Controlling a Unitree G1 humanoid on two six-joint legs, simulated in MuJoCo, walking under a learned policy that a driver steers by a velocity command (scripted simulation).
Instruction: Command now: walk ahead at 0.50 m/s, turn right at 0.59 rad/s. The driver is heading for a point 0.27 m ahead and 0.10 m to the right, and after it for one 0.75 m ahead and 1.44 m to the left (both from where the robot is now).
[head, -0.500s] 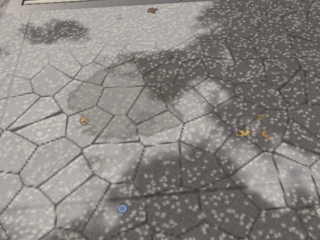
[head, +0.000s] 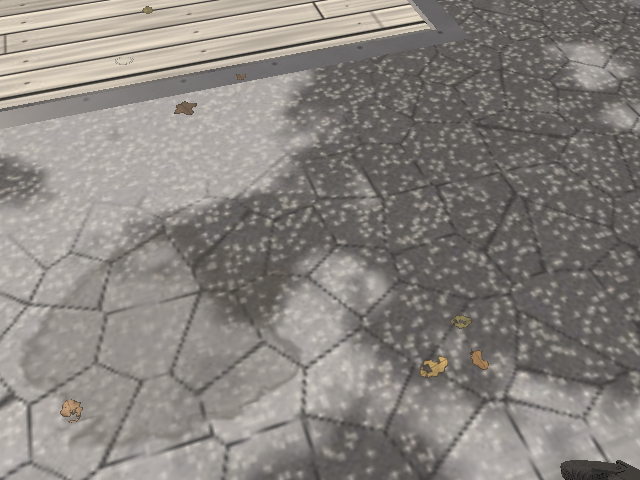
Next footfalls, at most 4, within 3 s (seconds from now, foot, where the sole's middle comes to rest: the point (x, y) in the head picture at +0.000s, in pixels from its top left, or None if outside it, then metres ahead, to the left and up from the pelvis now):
0.38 right None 0.32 -0.15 -0.76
0.78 left None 0.25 0.10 -0.76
1.28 right None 0.33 -0.10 -0.76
1.70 left None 0.17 0.12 -0.76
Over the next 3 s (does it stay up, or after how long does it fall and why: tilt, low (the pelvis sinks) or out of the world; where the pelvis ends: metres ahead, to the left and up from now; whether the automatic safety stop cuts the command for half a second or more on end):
stays up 0.43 0.50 0.02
